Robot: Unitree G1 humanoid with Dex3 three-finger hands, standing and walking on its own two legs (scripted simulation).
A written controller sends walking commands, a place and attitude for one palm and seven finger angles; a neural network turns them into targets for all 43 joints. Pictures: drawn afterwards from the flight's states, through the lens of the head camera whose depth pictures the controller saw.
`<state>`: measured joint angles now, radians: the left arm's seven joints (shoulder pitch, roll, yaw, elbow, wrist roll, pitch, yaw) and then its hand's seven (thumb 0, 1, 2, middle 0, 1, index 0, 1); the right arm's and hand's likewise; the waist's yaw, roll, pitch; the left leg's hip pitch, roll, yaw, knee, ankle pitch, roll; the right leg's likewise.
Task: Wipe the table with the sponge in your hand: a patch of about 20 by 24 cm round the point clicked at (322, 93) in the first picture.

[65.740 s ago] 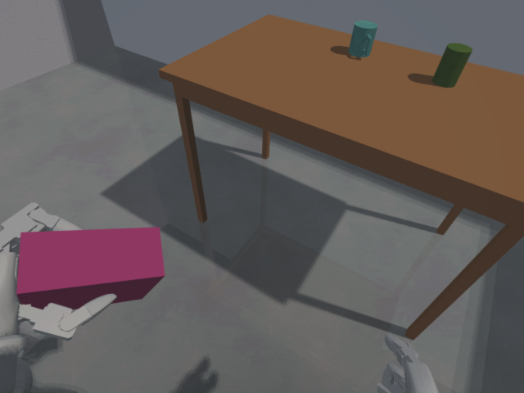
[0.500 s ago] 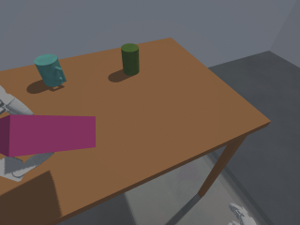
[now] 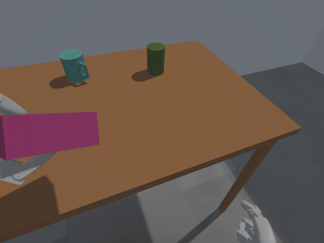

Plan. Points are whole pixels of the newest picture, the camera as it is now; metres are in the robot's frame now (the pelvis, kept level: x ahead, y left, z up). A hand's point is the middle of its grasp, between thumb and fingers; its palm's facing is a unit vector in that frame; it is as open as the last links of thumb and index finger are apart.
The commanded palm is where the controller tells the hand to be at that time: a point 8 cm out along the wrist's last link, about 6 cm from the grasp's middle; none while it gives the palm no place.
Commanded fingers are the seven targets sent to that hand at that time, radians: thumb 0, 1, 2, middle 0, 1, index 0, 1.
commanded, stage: step back with the hand held close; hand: left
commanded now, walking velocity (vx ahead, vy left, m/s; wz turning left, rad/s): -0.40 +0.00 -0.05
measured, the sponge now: (59, 131) +0.25 +0.21 +0.21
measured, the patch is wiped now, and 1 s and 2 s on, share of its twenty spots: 0.95 0.95 0.95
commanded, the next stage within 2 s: stop stepping back and stand still in 0.90 s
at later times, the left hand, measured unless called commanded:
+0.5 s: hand (58, 136) +0.21 +0.19 +0.25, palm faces +0.38 -0.86 -0.33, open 9.7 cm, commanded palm +0.13 +0.24 +0.25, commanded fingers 0.00 0.10 1.30 -1.20 -1.60 -1.20 -1.60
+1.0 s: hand out of the picture +0.07 +0.17 +0.24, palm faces +0.36 -0.85 -0.38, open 9.7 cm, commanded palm +0.02 +0.22 +0.25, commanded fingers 0.00 0.10 1.30 -1.20 -1.60 -1.20 -1.60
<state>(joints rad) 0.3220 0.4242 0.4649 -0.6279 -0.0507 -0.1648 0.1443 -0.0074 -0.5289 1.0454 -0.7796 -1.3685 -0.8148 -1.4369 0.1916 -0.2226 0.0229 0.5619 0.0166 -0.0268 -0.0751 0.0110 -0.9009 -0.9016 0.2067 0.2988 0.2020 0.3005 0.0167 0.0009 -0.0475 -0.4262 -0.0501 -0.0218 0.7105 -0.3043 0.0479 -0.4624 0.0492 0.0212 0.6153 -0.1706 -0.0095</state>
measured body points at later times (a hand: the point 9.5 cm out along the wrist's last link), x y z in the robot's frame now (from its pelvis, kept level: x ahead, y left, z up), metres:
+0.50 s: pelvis -0.05 -0.03 +0.01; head -0.01 -0.03 +0.46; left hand +0.19 +0.23 +0.26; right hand +0.12 -0.25 -0.08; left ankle +0.04 +0.09 -0.71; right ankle -0.11 -0.14 -0.72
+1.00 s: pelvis -0.16 -0.04 +0.00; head -0.14 -0.03 +0.45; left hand +0.05 +0.21 +0.26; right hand -0.01 -0.27 -0.08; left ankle -0.09 +0.12 -0.72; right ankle -0.10 -0.15 -0.72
